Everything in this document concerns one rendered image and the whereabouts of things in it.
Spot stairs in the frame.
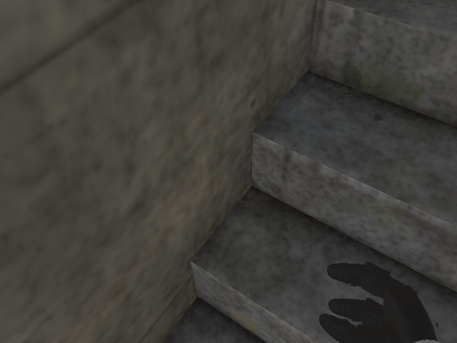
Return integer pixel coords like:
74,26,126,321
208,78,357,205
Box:
163,0,457,343

